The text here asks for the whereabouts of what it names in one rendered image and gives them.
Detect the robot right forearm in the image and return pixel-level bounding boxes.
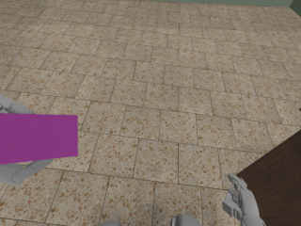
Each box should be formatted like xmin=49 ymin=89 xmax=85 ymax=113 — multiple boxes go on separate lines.
xmin=241 ymin=215 xmax=266 ymax=226

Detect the right robot thigh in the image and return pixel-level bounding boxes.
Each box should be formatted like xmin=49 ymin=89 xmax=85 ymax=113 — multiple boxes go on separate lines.
xmin=170 ymin=214 xmax=201 ymax=226

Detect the table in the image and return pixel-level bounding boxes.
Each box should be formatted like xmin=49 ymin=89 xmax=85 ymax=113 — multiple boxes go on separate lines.
xmin=236 ymin=108 xmax=301 ymax=226

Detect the sponge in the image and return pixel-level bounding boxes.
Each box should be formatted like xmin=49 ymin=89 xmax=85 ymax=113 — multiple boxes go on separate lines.
xmin=0 ymin=113 xmax=78 ymax=165

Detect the left robot hand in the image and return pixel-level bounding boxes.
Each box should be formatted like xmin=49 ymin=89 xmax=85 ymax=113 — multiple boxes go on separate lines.
xmin=0 ymin=93 xmax=54 ymax=187

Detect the right robot hand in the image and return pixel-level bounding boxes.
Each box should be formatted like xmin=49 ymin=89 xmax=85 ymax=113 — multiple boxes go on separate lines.
xmin=222 ymin=173 xmax=260 ymax=221

